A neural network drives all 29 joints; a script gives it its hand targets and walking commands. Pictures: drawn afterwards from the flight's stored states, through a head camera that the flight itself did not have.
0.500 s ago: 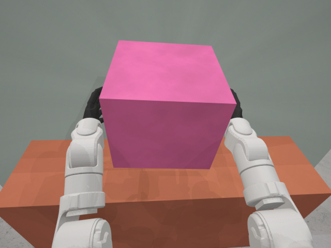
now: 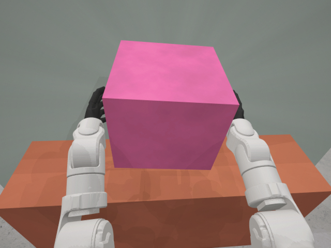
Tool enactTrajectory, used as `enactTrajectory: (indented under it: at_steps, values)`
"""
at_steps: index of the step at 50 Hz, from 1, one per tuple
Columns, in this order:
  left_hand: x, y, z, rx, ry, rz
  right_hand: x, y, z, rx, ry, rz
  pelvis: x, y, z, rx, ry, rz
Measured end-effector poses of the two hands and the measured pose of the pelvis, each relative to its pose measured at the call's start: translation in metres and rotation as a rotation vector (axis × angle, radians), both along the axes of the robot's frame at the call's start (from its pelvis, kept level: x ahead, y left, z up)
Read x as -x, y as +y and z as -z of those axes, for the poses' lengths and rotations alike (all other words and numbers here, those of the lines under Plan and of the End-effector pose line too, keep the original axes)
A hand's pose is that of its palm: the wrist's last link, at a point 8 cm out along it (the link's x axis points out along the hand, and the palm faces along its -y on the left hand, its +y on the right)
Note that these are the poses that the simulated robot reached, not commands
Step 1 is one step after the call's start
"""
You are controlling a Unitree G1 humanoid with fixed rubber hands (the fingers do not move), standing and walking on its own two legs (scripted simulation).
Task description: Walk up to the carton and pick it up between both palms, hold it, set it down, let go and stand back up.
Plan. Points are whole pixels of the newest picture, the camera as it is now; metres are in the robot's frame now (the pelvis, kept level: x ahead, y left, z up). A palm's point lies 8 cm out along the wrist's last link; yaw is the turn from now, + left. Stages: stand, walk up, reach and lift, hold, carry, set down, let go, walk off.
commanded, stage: hold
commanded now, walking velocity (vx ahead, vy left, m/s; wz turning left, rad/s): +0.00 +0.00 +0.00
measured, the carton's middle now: (165, 104) +0.41 +0.00 +0.18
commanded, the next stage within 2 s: none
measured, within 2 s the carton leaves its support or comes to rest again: neither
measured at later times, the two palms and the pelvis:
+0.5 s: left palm (94, 121) +0.35 +0.17 +0.17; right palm (234, 121) +0.35 -0.16 +0.17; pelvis -0.01 +0.00 +0.00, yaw +0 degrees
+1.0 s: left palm (95, 124) +0.35 +0.17 +0.17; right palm (234, 121) +0.35 -0.16 +0.17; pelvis +0.00 +0.00 +0.00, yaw +1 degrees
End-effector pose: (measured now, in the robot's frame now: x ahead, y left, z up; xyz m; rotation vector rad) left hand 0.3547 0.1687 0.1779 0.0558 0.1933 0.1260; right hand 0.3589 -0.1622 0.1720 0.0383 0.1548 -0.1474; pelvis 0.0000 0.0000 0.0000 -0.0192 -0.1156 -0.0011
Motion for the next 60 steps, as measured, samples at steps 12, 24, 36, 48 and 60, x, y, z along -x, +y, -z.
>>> enactTrajectory:
  at_steps: [12,24,36,48,60]
  values:
    - [0.0051,0.0013,0.0050,0.014,0.004,-0.002,0.0046,0.0012,0.0009,0.004,0.003,0.001,0.0022,-0.0031,0.0003,0.001,-0.010,-0.013]
    - [0.0038,0.0010,0.0026,0.012,0.011,0.001,0.0049,0.0007,-0.0010,0.001,0.006,0.008,0.0074,-0.0025,0.0005,-0.003,-0.010,-0.007]
    - [-0.0002,-0.0013,0.0010,-0.007,-0.004,0.006,0.0012,-0.0015,-0.0005,0.002,-0.015,0.003,0.0042,-0.0028,0.0003,0.001,0.001,-0.011]
    - [0.0047,-0.0007,0.0083,0.002,0.006,0.005,0.0048,-0.0011,0.0013,0.006,-0.008,0.002,0.0011,-0.0042,0.0004,0.002,-0.011,-0.013]
    - [0.0038,0.0032,0.0030,-0.002,-0.003,-0.001,0.0024,0.0027,-0.0012,-0.003,-0.017,-0.001,0.0030,-0.0030,0.0004,0.000,-0.005,-0.014]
